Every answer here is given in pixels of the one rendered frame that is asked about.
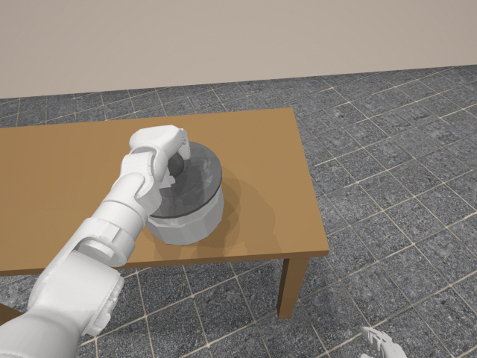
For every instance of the knob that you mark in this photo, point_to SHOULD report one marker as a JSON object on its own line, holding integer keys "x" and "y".
{"x": 175, "y": 165}

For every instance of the left robot forearm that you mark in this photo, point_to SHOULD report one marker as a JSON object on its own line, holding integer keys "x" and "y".
{"x": 109, "y": 235}

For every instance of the right robot hand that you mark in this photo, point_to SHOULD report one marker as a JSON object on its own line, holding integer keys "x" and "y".
{"x": 383, "y": 343}

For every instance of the robot left upper arm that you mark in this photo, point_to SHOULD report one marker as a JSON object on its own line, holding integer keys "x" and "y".
{"x": 78, "y": 299}

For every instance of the lid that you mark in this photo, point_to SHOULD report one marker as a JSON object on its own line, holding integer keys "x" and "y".
{"x": 194, "y": 187}

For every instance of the table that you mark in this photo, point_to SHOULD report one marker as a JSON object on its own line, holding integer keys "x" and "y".
{"x": 53, "y": 177}

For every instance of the pot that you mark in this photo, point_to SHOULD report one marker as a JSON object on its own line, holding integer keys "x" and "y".
{"x": 192, "y": 228}

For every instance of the left robot hand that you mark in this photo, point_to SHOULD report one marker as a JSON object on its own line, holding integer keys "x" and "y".
{"x": 169, "y": 138}

